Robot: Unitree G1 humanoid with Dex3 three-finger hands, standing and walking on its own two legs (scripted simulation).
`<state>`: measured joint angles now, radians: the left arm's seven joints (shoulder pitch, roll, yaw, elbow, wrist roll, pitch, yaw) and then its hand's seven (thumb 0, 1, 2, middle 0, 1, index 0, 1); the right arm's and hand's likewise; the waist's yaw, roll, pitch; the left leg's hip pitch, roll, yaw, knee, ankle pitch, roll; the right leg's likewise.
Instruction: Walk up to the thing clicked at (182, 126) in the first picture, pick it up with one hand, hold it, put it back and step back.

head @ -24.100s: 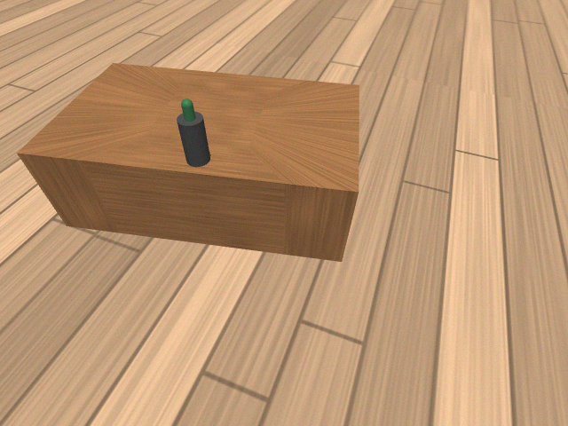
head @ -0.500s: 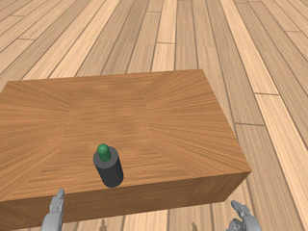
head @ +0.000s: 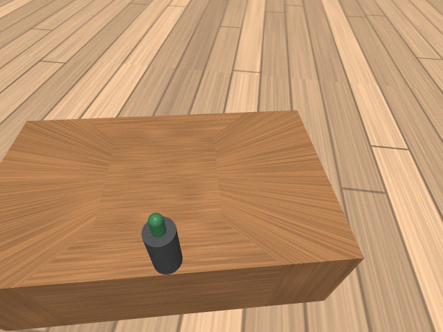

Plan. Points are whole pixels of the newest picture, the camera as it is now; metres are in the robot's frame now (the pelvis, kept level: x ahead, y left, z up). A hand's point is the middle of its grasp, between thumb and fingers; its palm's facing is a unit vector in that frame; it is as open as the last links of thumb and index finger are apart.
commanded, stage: stand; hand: left
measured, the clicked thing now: (162, 240) +0.40 +0.16 -0.21
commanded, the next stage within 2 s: none
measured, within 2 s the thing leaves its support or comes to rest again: neither
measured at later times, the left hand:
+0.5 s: hand out of the picture +0.05 +0.25 -0.13, palm faces -0.02 -0.94 -0.35, open 7.5 cm
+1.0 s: hand out of the picture +0.06 +0.26 -0.13, palm faces -0.02 -0.94 -0.34, open 7.4 cm
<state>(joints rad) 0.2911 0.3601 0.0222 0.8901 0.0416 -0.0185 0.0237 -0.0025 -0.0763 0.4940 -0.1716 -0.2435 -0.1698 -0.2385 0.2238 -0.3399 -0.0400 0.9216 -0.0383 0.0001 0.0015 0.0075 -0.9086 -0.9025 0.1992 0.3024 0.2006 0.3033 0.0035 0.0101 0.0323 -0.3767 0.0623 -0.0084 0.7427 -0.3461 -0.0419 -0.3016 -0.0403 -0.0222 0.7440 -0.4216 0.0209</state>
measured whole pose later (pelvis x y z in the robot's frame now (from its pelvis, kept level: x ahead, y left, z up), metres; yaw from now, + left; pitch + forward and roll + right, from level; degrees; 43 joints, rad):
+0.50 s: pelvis +0.00 +0.00 +0.03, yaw +0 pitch -4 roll +0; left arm 0.15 0.33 0.00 1.14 0.02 -0.02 0.01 0.01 0.89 0.90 -0.20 -0.30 -0.20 -0.30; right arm 0.16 -0.33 0.00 1.12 -0.02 0.00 0.00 0.00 -0.91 -0.90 0.20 0.30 0.20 0.30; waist 0.00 0.02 0.05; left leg -0.18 0.06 0.00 0.43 -0.19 -0.04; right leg -0.10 -0.04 -0.03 0.42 -0.25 0.03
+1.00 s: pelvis +0.00 +0.01 +0.03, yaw -1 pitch -3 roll +0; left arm 0.12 0.34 0.01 1.18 0.02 -0.01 0.01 0.01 0.90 0.90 -0.20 -0.30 -0.20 -0.30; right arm 0.13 -0.34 0.00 1.14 -0.01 -0.01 0.00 0.00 -0.91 -0.90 0.20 0.30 0.20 0.30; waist 0.00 0.01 0.06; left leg -0.15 0.05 0.02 0.37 -0.16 -0.03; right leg -0.07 -0.05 -0.01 0.35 -0.22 0.04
